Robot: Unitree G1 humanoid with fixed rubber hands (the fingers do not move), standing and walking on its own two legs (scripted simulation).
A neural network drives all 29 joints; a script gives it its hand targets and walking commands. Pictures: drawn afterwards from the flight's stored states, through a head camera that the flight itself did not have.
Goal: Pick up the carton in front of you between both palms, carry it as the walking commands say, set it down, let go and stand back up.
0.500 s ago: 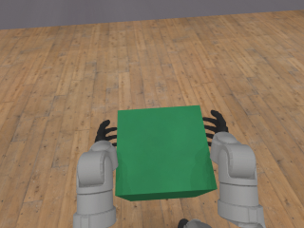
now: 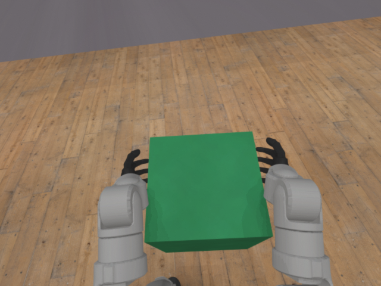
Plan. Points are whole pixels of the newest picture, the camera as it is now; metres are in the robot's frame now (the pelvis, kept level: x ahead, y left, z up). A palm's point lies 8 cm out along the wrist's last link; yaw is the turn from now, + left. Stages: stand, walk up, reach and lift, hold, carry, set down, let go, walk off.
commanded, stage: carry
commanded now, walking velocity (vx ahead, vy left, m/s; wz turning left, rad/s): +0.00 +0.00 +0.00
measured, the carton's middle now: (203, 199) +0.31 -0.01 -0.01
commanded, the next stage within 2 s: none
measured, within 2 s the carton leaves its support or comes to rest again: neither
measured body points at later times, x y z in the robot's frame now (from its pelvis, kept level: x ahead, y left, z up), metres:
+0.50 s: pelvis +0.24 +0.01 +0.00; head +0.24 +0.00 +0.45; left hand +0.55 +0.15 +0.08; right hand +0.55 -0.15 +0.09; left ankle +0.21 +0.10 -0.74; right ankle +0.28 -0.11 -0.74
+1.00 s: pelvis +0.28 -0.01 -0.01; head +0.27 -0.01 +0.44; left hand +0.58 +0.14 +0.06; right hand +0.59 -0.15 +0.06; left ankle +0.21 +0.10 -0.74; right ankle +0.28 -0.11 -0.74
